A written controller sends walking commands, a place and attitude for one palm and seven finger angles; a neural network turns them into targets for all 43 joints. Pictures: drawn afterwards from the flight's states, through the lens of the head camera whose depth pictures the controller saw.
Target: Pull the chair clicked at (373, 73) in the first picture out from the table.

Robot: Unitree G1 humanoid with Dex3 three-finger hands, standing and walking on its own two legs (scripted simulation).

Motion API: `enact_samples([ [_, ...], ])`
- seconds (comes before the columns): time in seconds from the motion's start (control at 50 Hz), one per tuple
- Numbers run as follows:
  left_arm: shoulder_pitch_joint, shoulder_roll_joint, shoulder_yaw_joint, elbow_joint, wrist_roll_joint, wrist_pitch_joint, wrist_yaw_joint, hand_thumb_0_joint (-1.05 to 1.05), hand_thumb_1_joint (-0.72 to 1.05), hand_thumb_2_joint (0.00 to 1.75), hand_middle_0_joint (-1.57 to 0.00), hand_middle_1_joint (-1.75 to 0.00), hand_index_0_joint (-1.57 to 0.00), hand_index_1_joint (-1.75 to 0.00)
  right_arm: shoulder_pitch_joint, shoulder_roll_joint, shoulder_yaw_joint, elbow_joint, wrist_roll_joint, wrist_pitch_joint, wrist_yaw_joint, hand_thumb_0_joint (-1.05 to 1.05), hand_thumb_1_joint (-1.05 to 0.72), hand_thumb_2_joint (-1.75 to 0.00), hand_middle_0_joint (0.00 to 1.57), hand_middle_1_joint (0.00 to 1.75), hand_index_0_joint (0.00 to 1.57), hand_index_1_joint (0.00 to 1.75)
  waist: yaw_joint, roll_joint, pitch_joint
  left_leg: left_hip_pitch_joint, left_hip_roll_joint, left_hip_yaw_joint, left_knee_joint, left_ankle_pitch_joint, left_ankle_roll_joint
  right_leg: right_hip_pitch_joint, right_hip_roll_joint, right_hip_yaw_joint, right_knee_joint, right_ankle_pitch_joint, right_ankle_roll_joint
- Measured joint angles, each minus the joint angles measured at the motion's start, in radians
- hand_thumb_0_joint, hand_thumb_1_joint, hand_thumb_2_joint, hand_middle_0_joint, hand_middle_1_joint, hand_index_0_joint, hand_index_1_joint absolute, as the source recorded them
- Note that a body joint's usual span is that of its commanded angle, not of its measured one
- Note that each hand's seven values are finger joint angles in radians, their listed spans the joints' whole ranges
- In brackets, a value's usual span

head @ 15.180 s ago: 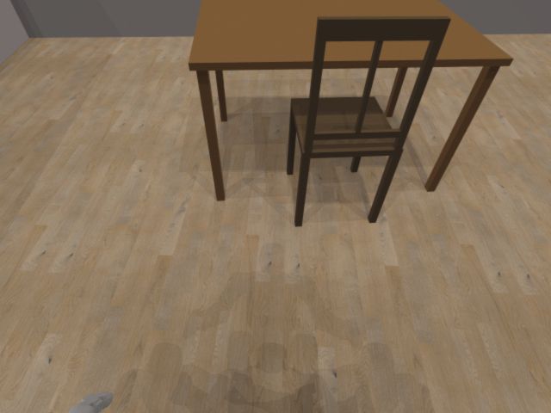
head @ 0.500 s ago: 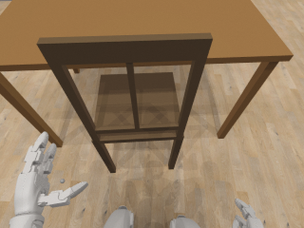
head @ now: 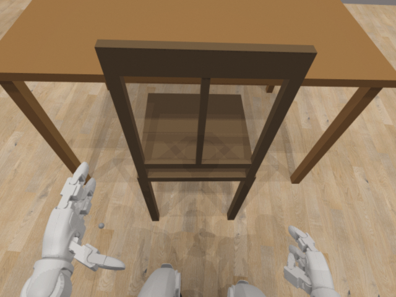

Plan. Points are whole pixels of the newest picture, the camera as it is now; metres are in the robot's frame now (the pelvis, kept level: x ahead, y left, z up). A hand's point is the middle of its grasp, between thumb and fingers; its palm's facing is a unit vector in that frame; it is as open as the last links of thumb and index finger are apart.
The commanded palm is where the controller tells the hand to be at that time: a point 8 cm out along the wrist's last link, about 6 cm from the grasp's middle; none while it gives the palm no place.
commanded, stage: raise the hand toward the chair's back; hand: left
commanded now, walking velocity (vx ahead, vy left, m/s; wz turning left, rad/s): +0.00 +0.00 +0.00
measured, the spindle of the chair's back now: (201, 127) +0.50 +0.03 +0.00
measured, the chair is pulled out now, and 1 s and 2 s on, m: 0.00 0.00 0.00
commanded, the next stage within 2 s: aim the fingers beside a spindle in 0.66 s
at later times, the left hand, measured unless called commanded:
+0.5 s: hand (96, 210) +0.26 +0.21 +0.05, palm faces +0.11 -0.99 -0.05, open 16.9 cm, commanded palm +0.23 +0.26 +0.05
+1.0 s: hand (113, 209) +0.27 +0.18 +0.03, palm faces +0.09 -0.99 -0.05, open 16.9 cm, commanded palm +0.24 +0.24 +0.04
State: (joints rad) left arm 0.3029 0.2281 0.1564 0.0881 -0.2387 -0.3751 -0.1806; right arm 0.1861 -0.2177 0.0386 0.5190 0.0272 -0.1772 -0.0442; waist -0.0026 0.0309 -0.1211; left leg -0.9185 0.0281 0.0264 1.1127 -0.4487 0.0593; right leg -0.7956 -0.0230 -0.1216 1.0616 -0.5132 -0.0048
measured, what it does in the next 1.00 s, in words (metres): stands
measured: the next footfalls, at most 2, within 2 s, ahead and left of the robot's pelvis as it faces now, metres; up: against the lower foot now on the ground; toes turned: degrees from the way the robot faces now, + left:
none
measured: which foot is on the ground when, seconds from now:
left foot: down 0.00-1.00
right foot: down 0.00-1.00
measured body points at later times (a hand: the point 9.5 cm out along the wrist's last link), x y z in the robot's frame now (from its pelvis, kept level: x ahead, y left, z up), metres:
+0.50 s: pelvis +0.01 +0.00 +0.00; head +0.07 +0.01 +0.45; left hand +0.25 +0.26 +0.05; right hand +0.17 -0.25 -0.07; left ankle +0.05 +0.08 -0.66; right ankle +0.01 -0.12 -0.66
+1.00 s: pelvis +0.01 -0.03 +0.00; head +0.09 -0.02 +0.44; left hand +0.25 +0.23 +0.04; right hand +0.19 -0.27 -0.08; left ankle +0.05 +0.08 -0.66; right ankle +0.01 -0.12 -0.66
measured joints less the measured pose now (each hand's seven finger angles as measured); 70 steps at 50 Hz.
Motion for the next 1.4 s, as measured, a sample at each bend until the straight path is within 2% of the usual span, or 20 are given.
enact_samples([
  [0.14, -0.002, 0.013, 0.034, -0.05, 0.0, -0.053, 0.037, -0.01, -0.49, 0.3, -0.06, -0.09, -0.06, -0.08, 0.038, -0.009, -0.002, 0.024, -0.009, -0.003, 0.003, 0.01, -0.9, -0.9, 0.21, 0.3, 0.2, 0.3, -0.004, -0.005, 0.0, 0.013, -0.003, -0.002, -0.012, 0.004, 0.003, 0.018, -0.001, -0.002, -0.02, 0.008, 0.005],
  [0.24, -0.047, 0.028, 0.049, 0.012, -0.014, -0.016, -0.003, -0.01, -0.5, 0.3, -0.06, -0.08, -0.06, -0.08, 0.047, -0.027, -0.006, 0.039, 0.0, 0.005, 0.002, 0.01, -0.9, -0.9, 0.21, 0.3, 0.2, 0.3, -0.014, 0.005, 0.001, 0.011, -0.004, -0.001, -0.013, 0.004, 0.005, 0.015, -0.002, -0.001, -0.02, 0.008, 0.007],
  [0.32, -0.026, 0.023, 0.04, 0.012, -0.024, 0.019, -0.017, -0.01, -0.5, 0.3, -0.06, -0.08, -0.06, -0.08, 0.059, -0.031, -0.015, 0.038, 0.002, 0.001, -0.002, 0.01, -0.9, -0.9, 0.2, 0.3, 0.2, 0.3, -0.024, 0.006, 0.001, 0.028, 0.0, 0.005, -0.03, 0.006, 0.004, 0.029, 0.003, 0.006, -0.039, 0.014, 0.007],
  [0.48, -0.015, 0.012, 0.051, -0.002, -0.012, -0.061, 0.029, -0.01, -0.5, 0.3, -0.06, -0.09, -0.06, -0.08, 0.062, -0.032, -0.027, 0.045, -0.008, -0.009, 0.01, 0.01, -0.9, -0.9, 0.2, 0.3, 0.2, 0.3, -0.026, -0.003, -0.007, 0.026, 0.003, 0.002, -0.03, 0.002, -0.005, 0.024, 0.006, 0.004, -0.031, 0.005, -0.002],
  [0.64, -0.021, 0.009, 0.035, 0.022, -0.022, -0.022, -0.008, -0.01, -0.5, 0.3, -0.06, -0.08, -0.06, -0.08, 0.04, -0.029, -0.024, 0.038, -0.001, -0.002, 0.006, 0.01, -0.9, -0.9, 0.2, 0.3, 0.2, 0.3, -0.022, 0.005, -0.001, 0.021, 0.008, -0.006, -0.024, -0.003, -0.016, 0.018, 0.012, -0.002, -0.023, -0.004, -0.013],
  [0.74, -0.005, 0.004, 0.038, -0.002, -0.021, -0.048, 0.009, -0.02, -0.5, 0.3, -0.06, -0.09, -0.06, -0.08, 0.039, -0.022, -0.024, 0.039, -0.004, -0.007, 0.005, 0.01, -0.9, -0.9, 0.2, 0.3, 0.2, 0.3, -0.018, 0.004, -0.007, 0.031, 0.01, -0.008, -0.033, -0.003, -0.024, 0.026, 0.015, -0.004, -0.028, -0.008, -0.02],
  [0.82, -0.031, 0.004, 0.056, 0.027, -0.025, -0.062, 0.003, -0.01, -0.5, 0.3, -0.06, -0.09, -0.06, -0.08, 0.031, -0.024, -0.023, 0.044, -0.004, -0.004, 0.007, 0.01, -0.9, -0.9, 0.2, 0.3, 0.2, 0.3, -0.015, 0.006, -0.012, 0.022, 0.011, -0.013, -0.024, -0.007, -0.031, 0.016, 0.016, -0.008, -0.014, -0.017, -0.026],
  [0.96, -0.054, 0.008, 0.06, 0.078, -0.032, -0.045, -0.036, -0.01, -0.5, 0.3, -0.06, -0.08, -0.06, -0.08, 0.025, -0.031, -0.029, 0.051, 0.0, 0.0, 0.002, 0.01, -0.9, -0.9, 0.2, 0.3, 0.2, 0.3, -0.017, 0.006, -0.008, 0.009, 0.016, -0.015, -0.012, -0.012, -0.039, -0.001, 0.02, -0.009, 0.005, -0.026, -0.035],
  [1.12, -0.121, 0.022, 0.105, 0.136, -0.039, -0.091, -0.04, -0.01, -0.5, 0.3, -0.06, -0.09, -0.06, -0.08, 0.027, -0.036, -0.035, 0.075, -0.002, -0.002, 0.0, 0.01, -0.9, -0.9, 0.2, 0.3, 0.2, 0.3, -0.023, -0.001, -0.007, -0.021, 0.022, -0.022, 0.011, -0.017, -0.048, -0.031, 0.025, -0.015, 0.032, -0.035, -0.045],
  [1.24, -0.172, 0.033, 0.114, 0.201, -0.048, -0.073, -0.073, -0.01, -0.5, 0.3, -0.06, -0.08, -0.06, -0.08, 0.029, -0.043, -0.035, 0.086, 0.002, 0.002, -0.003, 0.01, -0.9, -0.9, 0.2, 0.3, 0.2, 0.3, -0.031, 0.004, -0.009, -0.042, 0.024, -0.019, 0.022, -0.018, -0.047, -0.055, 0.027, -0.011, 0.044, -0.035, -0.045],
  [1.4, -0.226, 0.029, 0.122, 0.23, -0.038, -0.093, -0.052, -0.02, -0.5, 0.3, -0.06, -0.09, -0.06, -0.08, 0.038, -0.041, -0.037, 0.093, -0.005, -0.001, 0.002, 0.01, -0.9, -0.9, 0.2, 0.3, 0.2, 0.3, -0.041, -0.001, -0.009, -0.066, 0.026, -0.009, 0.034, -0.02, -0.041, -0.083, 0.026, -0.001, 0.059, -0.035, -0.04],
])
